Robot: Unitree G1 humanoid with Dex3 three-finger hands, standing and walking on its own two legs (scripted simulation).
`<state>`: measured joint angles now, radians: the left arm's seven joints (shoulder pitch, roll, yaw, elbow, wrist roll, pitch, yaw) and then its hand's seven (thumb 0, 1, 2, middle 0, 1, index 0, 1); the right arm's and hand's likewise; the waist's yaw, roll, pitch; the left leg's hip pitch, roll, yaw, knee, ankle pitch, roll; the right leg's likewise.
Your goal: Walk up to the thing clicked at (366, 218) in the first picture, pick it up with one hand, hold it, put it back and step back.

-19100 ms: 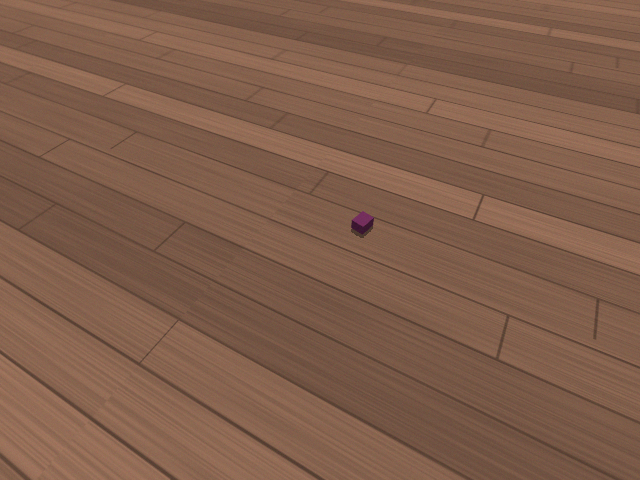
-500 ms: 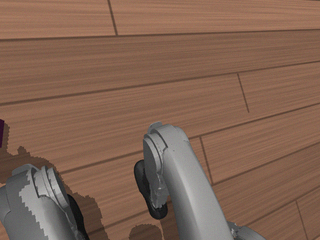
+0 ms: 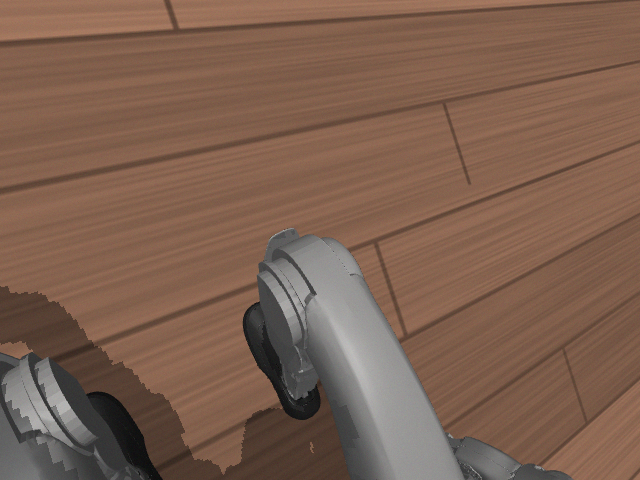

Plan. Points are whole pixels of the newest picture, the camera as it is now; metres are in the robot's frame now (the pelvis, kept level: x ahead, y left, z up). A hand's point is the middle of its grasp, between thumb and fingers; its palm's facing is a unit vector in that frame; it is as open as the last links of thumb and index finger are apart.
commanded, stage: rest palm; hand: left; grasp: from above
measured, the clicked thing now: out of the picture +0.43 +0.32 -0.29
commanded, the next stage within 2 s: close in 0.56 s
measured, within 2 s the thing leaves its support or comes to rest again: neither
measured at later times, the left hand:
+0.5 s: hand out of the picture +0.43 +0.31 -0.24, palm faces +0.07 -0.48 -0.87, open 13.2 cm
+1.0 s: hand out of the picture +0.43 +0.31 -0.25, palm faces +0.08 -0.49 -0.87, open 11.5 cm
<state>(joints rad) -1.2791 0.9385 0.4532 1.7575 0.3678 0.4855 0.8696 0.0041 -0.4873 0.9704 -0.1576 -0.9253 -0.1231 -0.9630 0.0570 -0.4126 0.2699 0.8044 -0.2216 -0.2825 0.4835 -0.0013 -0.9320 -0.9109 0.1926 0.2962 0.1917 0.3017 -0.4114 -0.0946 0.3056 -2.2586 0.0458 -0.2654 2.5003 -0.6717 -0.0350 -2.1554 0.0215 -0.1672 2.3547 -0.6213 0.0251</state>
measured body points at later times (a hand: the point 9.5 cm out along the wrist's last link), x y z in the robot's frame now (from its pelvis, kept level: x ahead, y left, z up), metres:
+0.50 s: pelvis +0.01 +0.01 -0.01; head +0.28 +0.09 +0.32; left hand +0.43 +0.33 -0.19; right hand +0.04 -0.27 -0.07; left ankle +0.08 +0.14 -0.28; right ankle +0.13 -0.11 -0.28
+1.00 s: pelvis +0.01 +0.01 -0.02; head +0.28 +0.10 +0.32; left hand +0.43 +0.33 -0.20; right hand +0.04 -0.26 -0.07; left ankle +0.08 +0.14 -0.28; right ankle +0.13 -0.11 -0.28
